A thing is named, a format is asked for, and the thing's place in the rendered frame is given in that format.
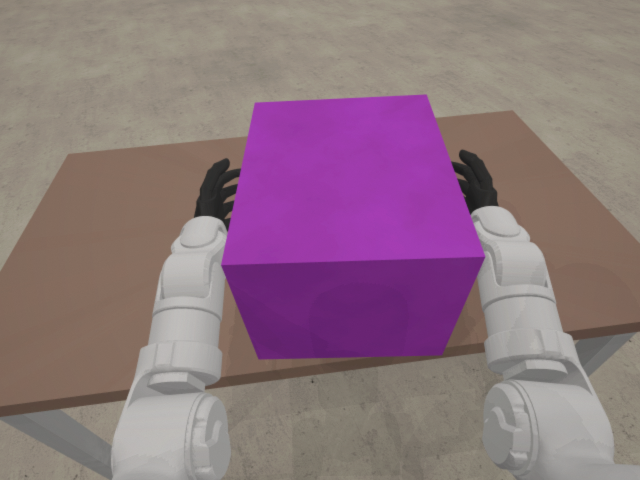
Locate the robot left hand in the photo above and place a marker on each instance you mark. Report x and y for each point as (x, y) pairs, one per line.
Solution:
(212, 194)

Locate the carton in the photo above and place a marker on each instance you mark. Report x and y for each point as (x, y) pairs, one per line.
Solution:
(349, 235)

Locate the robot right hand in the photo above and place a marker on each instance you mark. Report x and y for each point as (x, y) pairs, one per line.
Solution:
(478, 188)

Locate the table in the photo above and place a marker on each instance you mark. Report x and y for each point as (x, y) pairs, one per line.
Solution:
(78, 290)

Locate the robot left forearm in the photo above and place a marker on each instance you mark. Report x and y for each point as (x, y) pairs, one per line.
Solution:
(182, 354)

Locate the robot left upper arm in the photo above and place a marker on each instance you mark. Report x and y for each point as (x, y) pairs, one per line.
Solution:
(173, 437)

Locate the robot right upper arm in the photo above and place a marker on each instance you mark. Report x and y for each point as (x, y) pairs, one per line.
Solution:
(550, 431)

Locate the robot right forearm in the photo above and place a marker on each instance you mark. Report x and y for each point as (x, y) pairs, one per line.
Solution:
(525, 337)

